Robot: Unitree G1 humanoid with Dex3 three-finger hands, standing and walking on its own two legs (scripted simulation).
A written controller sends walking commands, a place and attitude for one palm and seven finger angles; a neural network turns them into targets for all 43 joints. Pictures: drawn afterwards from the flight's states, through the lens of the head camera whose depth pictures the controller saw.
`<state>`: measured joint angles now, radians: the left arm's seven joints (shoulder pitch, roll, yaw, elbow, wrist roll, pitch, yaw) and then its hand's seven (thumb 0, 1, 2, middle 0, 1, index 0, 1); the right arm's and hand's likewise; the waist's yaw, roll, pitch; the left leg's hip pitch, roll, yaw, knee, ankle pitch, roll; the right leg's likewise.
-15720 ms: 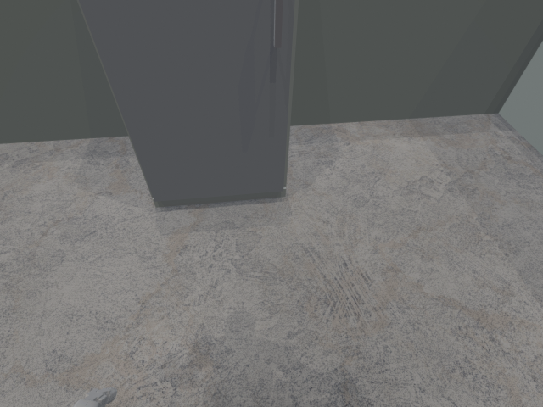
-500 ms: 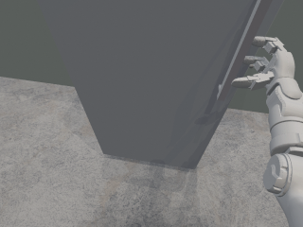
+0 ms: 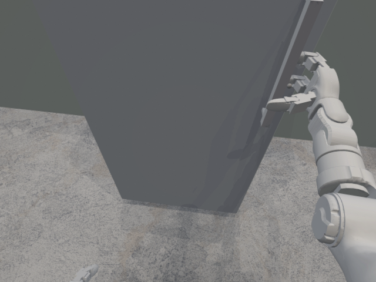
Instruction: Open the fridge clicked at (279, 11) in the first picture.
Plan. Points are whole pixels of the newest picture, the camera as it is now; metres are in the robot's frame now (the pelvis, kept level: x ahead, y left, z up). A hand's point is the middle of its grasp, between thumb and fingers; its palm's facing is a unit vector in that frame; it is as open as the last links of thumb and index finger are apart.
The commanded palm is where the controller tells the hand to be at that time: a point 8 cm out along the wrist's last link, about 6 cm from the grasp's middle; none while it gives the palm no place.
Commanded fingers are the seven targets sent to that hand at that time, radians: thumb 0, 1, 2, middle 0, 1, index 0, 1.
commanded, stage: slide the fingers in behind the handle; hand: right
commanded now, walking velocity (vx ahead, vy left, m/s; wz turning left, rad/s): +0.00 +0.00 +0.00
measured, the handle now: (282, 70) +0.54 -0.13 +0.19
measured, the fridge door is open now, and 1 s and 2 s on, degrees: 0 0 0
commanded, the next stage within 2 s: grip the handle and tug to test in 0.98 s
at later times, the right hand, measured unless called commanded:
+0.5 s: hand (276, 83) +0.48 -0.11 +0.20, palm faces +0.01 +1.00 +0.01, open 14.0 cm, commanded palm +0.45 -0.16 +0.20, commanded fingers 0.00 0.50 -0.30 0.30 1.20 0.30 1.20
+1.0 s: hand (275, 83) +0.48 -0.11 +0.20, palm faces +0.00 +1.00 +0.00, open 14.0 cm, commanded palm +0.45 -0.16 +0.20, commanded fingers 0.00 0.50 -0.30 0.30 1.20 0.30 1.20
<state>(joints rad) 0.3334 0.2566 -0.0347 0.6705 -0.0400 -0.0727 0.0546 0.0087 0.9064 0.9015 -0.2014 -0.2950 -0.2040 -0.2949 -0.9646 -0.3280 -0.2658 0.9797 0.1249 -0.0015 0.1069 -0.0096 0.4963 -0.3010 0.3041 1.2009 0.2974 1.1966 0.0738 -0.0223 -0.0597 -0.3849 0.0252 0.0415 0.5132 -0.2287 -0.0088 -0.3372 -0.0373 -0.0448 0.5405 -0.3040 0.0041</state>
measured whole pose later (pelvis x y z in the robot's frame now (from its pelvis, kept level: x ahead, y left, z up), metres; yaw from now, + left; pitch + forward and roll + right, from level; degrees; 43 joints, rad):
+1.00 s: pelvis -0.01 +0.00 +0.00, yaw +0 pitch +6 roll +0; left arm 0.37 0.26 -0.02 0.72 -0.03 -0.10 0.05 0.01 0.91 0.90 -0.20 -0.29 -0.20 -0.29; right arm -1.02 -0.28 -0.21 1.03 0.12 -0.05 0.04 -0.01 0.50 -0.30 0.29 1.20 0.29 1.20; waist 0.07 -0.03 -0.05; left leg -0.40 0.03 0.04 0.53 -0.23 0.00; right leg -0.35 -0.03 -0.04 0.54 -0.29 0.01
